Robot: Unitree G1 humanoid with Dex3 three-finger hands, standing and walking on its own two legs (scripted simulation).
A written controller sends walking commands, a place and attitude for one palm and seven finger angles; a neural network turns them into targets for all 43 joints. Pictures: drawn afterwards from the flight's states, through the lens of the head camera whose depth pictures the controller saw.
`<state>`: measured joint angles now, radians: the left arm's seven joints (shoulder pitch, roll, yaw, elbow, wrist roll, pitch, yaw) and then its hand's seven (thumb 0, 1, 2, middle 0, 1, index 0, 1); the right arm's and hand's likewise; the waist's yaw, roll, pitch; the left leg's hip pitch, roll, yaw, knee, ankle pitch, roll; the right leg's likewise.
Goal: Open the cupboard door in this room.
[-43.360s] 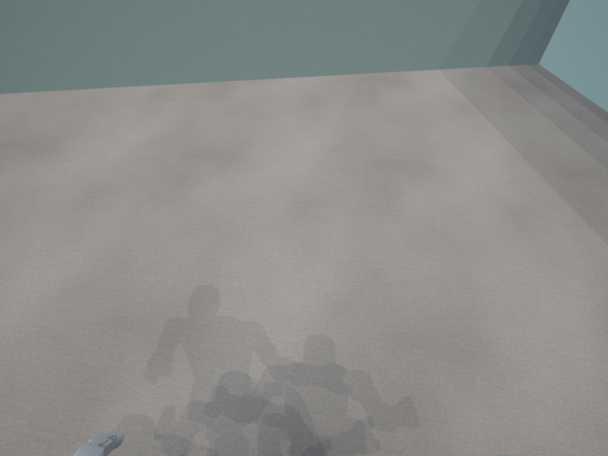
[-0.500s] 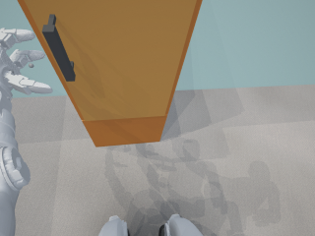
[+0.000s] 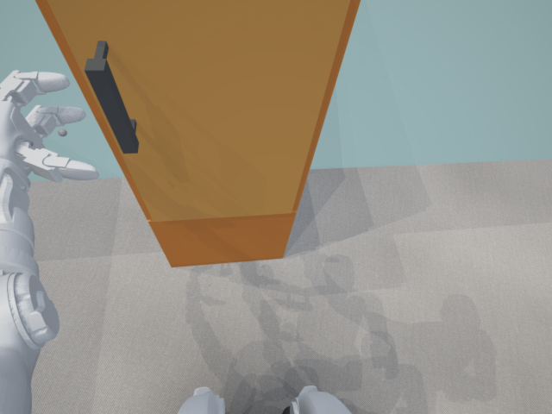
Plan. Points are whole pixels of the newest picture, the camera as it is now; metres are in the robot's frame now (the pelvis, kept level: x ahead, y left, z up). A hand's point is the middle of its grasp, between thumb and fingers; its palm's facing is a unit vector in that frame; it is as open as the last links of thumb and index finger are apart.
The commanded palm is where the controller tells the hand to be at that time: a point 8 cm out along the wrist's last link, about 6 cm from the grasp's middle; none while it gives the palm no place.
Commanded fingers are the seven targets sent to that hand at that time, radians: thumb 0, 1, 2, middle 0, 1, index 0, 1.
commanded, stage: move the hooked fingers beside the handle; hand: left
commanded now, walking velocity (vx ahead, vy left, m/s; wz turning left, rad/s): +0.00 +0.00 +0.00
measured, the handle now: (117, 101) +0.55 +0.20 +0.09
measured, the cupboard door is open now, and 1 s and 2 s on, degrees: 0 0 1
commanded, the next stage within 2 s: slide the fingers in behind the handle in 0.28 s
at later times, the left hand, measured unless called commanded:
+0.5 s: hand (70, 131) +0.48 +0.25 +0.10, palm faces +0.04 -1.00 +0.01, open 14.0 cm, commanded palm +0.46 +0.29 +0.09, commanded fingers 0.00 -0.50 0.30 -0.30 -1.20 -0.30 -1.20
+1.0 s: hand (103, 131) +0.49 +0.21 +0.09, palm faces +0.04 -1.00 +0.01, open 14.0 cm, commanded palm +0.46 +0.25 +0.09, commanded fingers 0.00 -0.50 0.30 -0.30 -1.20 -0.30 -1.20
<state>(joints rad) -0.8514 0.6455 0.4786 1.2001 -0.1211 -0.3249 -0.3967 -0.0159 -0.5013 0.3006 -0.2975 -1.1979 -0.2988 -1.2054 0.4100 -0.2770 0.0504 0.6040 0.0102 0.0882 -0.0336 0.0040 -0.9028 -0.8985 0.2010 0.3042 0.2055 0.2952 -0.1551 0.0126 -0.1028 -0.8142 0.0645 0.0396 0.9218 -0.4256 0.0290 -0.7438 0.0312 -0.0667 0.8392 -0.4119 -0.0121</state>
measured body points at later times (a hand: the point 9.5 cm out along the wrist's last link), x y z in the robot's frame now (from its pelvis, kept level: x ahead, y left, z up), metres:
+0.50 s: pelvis -0.01 +0.01 -0.01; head +0.10 +0.04 +0.43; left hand +0.47 +0.30 +0.10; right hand -0.01 -0.26 -0.11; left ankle +0.00 +0.10 -0.69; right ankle -0.01 -0.12 -0.69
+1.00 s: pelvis -0.01 +0.01 +0.00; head +0.09 +0.03 +0.43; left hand +0.48 +0.27 +0.10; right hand +0.00 -0.26 -0.11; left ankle +0.00 +0.10 -0.69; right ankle -0.01 -0.12 -0.69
